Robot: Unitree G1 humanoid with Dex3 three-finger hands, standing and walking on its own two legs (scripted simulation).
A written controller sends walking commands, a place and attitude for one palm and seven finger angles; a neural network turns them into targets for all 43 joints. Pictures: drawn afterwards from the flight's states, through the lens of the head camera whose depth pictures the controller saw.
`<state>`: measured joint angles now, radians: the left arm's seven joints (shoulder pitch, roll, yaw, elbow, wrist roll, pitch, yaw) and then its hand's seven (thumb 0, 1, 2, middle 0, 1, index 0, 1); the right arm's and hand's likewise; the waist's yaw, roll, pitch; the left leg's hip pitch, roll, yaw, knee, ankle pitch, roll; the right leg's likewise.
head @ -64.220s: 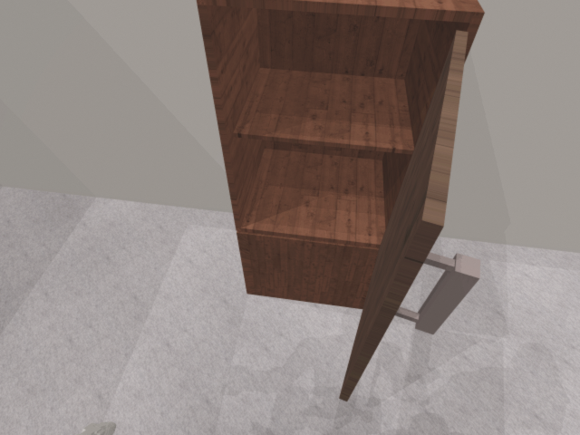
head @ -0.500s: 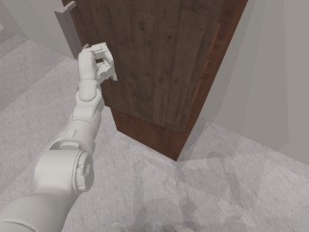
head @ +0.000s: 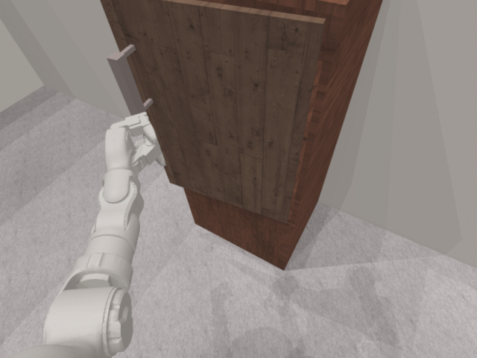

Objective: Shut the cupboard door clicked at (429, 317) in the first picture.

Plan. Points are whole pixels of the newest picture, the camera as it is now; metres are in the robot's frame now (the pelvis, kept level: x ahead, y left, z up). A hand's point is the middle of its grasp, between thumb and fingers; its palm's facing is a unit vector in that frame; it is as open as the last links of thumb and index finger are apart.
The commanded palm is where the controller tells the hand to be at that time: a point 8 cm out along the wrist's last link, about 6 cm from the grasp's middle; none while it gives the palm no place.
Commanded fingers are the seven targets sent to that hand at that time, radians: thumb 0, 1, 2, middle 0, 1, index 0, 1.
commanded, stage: draw the hand back to the body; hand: left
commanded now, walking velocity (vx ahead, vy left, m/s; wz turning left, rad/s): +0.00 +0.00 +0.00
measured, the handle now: (134, 83) +0.66 +0.20 +0.11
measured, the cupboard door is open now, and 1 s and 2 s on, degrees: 7 7 7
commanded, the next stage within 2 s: step back with the hand held close in 1.30 s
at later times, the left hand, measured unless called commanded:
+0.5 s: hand (58, 226) +0.28 +0.22 +0.15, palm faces +0.25 -0.94 -0.22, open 3.3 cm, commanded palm +0.24 +0.26 +0.17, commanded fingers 0.00 0.90 0.90 -0.75 -0.90 -0.75 -0.90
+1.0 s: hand out of the picture +0.18 +0.30 +0.19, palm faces +0.50 -0.75 -0.44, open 6.7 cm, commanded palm +0.14 +0.33 +0.20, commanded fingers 0.00 0.90 0.90 -0.20 -0.30 -0.20 -0.30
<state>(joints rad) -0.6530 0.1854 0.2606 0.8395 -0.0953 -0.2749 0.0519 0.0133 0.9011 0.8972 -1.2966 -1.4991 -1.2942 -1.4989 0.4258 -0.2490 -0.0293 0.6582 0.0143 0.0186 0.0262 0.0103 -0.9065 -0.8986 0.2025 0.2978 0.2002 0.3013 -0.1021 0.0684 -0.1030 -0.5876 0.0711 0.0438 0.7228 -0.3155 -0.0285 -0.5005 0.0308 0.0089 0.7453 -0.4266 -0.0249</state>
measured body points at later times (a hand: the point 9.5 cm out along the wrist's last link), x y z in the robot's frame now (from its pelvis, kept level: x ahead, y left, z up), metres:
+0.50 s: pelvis +0.00 +0.01 +0.03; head -0.02 -0.01 +0.48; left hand +0.26 +0.26 +0.17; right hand +0.22 -0.20 -0.04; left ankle +0.02 +0.14 -0.71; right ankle -0.04 -0.10 -0.71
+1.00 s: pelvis +0.01 +0.02 +0.03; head -0.01 -0.01 +0.48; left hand +0.15 +0.34 +0.21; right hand +0.19 -0.20 -0.07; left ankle +0.02 +0.14 -0.71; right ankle -0.04 -0.10 -0.71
